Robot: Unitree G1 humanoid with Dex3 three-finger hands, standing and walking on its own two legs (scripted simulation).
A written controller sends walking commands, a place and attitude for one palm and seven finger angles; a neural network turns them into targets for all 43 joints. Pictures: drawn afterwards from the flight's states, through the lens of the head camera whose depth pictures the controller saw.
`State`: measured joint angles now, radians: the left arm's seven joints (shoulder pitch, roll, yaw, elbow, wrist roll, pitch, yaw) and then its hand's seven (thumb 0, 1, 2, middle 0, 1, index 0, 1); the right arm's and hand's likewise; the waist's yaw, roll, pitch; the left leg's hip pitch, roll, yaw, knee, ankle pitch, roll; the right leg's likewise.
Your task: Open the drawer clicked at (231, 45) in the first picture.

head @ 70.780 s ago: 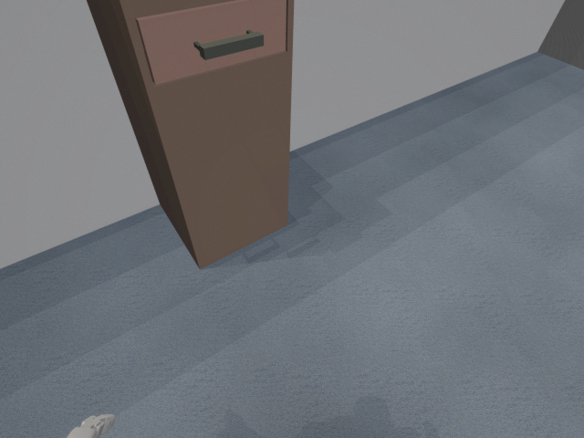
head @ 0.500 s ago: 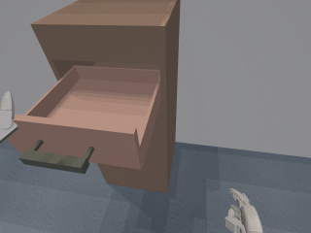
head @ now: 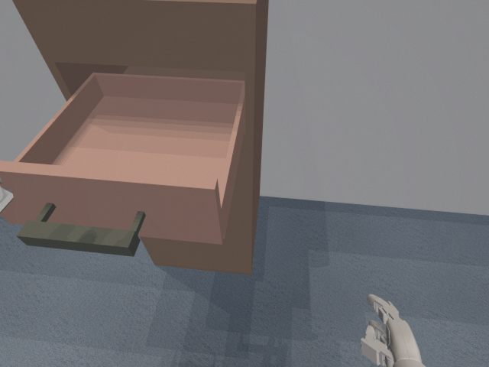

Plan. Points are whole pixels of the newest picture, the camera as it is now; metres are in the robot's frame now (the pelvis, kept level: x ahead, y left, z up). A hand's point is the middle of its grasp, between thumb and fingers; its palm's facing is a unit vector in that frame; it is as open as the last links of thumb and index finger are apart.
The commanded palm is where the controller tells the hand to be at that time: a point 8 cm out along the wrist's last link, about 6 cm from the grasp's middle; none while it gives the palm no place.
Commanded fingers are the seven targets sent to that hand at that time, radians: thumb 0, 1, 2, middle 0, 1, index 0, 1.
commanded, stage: step back with the hand held close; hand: left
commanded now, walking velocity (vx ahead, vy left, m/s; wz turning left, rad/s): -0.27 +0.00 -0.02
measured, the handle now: (87, 225) +0.29 +0.26 +0.10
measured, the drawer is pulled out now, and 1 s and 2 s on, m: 0.30 0.30 0.30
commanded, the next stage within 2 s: stop stepping back and stand still in 0.70 s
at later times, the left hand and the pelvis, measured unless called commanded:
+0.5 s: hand out of the picture +0.13 +0.24 +0.27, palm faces +0.51 -0.75 -0.43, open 7.5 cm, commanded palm +0.04 +0.29 +0.29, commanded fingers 0.00 0.90 0.90 -0.20 -0.30 -0.20 -0.30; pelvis -0.09 +0.01 -0.01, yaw +0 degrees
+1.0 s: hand out of the picture -0.05 +0.19 +0.28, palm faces +0.47 -0.74 -0.49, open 7.5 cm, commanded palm -0.12 +0.26 +0.29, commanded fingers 0.00 0.90 0.90 -0.20 -0.30 -0.20 -0.30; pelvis -0.25 -0.02 +0.00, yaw -1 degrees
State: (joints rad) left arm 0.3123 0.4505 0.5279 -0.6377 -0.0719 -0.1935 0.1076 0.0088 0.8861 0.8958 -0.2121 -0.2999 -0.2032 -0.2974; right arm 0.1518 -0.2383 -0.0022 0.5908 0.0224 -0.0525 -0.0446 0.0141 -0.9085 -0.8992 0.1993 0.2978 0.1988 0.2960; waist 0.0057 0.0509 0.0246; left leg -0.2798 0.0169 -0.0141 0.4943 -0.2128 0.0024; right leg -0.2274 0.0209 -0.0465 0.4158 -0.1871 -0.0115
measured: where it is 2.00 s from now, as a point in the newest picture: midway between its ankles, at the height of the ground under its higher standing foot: outside the picture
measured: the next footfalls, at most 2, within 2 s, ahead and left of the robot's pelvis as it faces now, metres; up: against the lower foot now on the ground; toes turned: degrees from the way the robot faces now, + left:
right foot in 0.28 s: -0.01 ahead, -0.10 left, +0.00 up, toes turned -2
left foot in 0.56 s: -0.06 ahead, +0.14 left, +0.00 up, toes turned +2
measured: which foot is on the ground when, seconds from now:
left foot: down 0.00-0.36, up 0.38-0.54, down 0.56-0.88, up 0.90-1.00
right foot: down 0.00-0.18, up 0.20-0.26, down 0.28-0.58, up 0.60-0.86, down 0.88-1.00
